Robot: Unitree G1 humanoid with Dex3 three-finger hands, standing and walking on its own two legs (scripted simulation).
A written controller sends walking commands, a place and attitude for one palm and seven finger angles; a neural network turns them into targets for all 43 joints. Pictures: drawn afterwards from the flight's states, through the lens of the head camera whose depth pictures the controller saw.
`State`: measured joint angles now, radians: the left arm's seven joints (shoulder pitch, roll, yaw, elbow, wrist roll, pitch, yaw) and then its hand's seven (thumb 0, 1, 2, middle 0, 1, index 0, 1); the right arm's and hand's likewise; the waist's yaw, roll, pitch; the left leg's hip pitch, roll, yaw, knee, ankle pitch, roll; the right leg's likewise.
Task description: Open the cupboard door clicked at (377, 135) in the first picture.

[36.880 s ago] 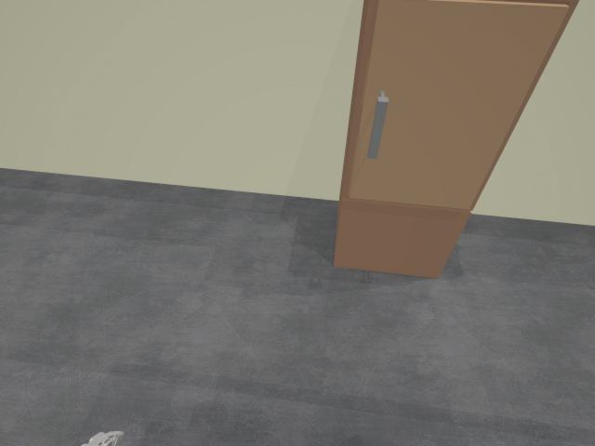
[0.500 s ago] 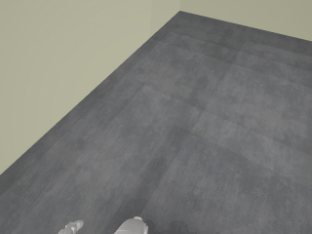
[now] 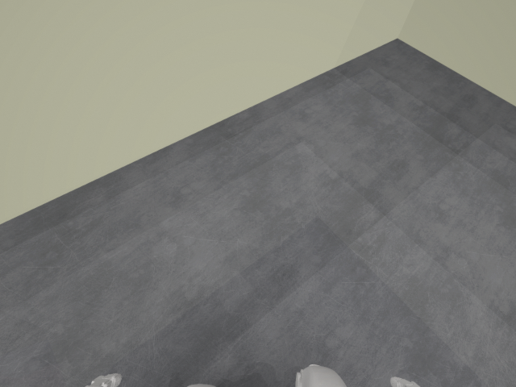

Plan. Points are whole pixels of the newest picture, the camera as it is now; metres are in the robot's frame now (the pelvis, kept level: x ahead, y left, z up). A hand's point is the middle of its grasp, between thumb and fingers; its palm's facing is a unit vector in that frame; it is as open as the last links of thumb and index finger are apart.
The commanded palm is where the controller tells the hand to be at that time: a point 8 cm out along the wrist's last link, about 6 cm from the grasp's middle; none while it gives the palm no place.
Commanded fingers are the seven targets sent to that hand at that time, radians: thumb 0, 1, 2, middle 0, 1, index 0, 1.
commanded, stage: turn to face it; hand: left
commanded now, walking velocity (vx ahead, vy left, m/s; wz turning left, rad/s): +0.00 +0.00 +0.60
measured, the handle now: out of the picture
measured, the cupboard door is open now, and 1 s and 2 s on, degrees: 46 46 46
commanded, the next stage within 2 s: none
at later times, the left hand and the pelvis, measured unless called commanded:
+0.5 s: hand out of the picture +0.04 +0.14 -0.15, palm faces +0.29 -0.92 -0.25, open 7.3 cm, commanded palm none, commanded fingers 0.00 0.90 0.90 -0.20 -0.30 -0.20 -0.30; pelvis +0.02 -0.07 +0.00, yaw +18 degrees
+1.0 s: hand out of the picture +0.00 +0.20 -0.16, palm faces +0.57 -0.79 -0.24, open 7.4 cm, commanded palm none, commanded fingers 0.00 0.90 0.90 -0.20 -0.30 -0.20 -0.30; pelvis +0.03 -0.04 +0.01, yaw +35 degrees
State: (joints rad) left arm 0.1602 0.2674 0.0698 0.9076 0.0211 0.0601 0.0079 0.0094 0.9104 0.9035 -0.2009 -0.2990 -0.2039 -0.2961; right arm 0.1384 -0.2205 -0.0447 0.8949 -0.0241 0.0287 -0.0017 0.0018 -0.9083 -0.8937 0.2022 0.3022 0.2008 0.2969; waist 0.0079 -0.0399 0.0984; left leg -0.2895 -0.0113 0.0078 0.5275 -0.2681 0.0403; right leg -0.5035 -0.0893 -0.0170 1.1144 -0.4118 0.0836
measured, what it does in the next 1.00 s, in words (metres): steps on the spot, turning left: right foot, then left foot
